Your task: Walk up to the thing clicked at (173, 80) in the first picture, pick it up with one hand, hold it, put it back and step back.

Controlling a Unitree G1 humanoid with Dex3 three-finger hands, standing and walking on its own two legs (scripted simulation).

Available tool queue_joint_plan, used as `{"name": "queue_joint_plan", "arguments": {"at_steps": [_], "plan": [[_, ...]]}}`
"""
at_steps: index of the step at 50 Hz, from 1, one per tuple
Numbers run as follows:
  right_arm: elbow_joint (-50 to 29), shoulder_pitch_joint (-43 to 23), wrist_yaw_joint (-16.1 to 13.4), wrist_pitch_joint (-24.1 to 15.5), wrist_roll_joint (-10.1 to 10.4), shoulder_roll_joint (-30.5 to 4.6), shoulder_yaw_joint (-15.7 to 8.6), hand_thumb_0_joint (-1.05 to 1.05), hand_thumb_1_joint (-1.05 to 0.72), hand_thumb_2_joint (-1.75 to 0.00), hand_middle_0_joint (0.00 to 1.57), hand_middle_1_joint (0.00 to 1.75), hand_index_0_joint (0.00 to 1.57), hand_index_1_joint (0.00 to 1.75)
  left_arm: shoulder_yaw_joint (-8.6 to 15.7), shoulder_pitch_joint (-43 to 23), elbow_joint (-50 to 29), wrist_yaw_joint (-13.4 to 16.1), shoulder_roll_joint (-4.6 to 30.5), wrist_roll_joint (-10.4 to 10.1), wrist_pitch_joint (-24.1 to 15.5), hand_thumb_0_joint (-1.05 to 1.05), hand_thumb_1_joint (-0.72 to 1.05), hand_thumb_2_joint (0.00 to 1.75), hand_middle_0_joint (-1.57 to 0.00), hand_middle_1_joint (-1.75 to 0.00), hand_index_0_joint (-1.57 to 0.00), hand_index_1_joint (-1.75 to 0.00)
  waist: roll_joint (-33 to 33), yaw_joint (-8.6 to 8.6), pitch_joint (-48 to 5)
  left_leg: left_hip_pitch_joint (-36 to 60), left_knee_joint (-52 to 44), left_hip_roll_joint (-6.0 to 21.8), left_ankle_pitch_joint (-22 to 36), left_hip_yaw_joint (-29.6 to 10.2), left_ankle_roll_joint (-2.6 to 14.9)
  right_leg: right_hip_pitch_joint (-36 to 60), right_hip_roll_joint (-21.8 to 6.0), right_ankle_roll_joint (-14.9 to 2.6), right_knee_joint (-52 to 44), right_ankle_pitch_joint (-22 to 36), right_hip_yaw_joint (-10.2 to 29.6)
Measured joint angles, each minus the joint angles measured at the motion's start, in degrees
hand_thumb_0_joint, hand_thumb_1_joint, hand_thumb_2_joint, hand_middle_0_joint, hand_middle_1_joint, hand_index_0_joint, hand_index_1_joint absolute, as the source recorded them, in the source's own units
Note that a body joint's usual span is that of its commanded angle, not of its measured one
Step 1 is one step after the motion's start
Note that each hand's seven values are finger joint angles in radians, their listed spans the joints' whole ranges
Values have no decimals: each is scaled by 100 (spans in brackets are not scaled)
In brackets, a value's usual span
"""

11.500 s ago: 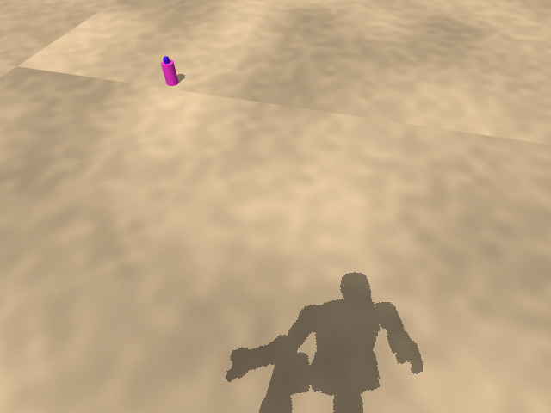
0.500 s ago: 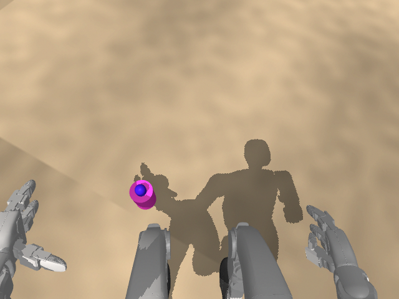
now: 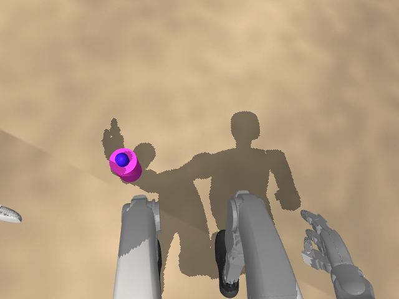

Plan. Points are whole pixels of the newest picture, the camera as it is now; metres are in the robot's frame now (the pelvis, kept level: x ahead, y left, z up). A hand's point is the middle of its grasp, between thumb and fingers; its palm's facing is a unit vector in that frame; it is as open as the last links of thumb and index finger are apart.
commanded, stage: go down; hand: left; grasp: from the side
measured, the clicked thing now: (126, 165) +0.43 +0.21 -0.39
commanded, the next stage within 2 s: none
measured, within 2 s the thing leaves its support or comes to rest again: neither
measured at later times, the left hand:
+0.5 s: hand (1, 170) +0.35 +0.38 -0.08, palm faces +0.08 -0.99 -0.12, open 17.5 cm
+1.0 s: hand (2, 166) +0.36 +0.39 -0.09, palm faces +0.08 -0.99 -0.11, open 17.6 cm
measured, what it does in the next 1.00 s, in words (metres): lowers itself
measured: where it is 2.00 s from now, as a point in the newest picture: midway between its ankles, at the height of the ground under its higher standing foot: (189, 278)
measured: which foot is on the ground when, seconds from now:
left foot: down 0.00-1.00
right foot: down 0.00-1.00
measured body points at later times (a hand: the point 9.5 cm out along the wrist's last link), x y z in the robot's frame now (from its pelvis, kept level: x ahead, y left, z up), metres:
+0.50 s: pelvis -0.01 +0.00 -0.06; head +0.19 +0.06 +0.34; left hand +0.34 +0.43 -0.07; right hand +0.17 -0.26 -0.16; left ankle +0.07 +0.12 -0.45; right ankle +0.08 -0.13 -0.45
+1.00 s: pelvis -0.02 +0.00 -0.08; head +0.19 +0.06 +0.31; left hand +0.35 +0.44 -0.08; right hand +0.14 -0.27 -0.18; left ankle +0.07 +0.12 -0.45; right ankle +0.08 -0.13 -0.45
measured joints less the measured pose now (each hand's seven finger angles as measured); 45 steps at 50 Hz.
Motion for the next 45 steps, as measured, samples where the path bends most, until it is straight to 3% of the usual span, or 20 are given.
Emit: {"name": "queue_joint_plan", "arguments": {"at_steps": [11, 17, 45], "plan": [[125, 53, 15, 13, -12, -99, 89, 1, -90, -90, 20, 30, 21, 30, 341, -183, 176, -365, 261, -234, -93, -1, -55, 9, -6, -9, -5, -9, -29, 14, 88, -487, 509, -13, -96, -30, 14, -478, -6, 5, 502, -99, 3], [182, -48, 20, -5, -75, -107, 112, 1, -91, -90, 20, 30, 21, 30, 360, -448, 251, -556, 363, -201, -126, -1, -57, 9, -6, -8, -5, -8, -51, 27, 151, -736, 808, -34, -104, -72, 23, -693, -18, 18, 772, -106, -18], [129, 17, 61, 30, -90, -167, 288, 1, -91, -90, 20, 30, 21, 30, 562, -975, 568, -769, 773, -230, -86, -1, -60, 7, -5, -7, -5, -8, -59, -107, 240, -1327, 1439, -70, -33, -121, 61, -1246, -29, 49, 1375, -44, -18]]}}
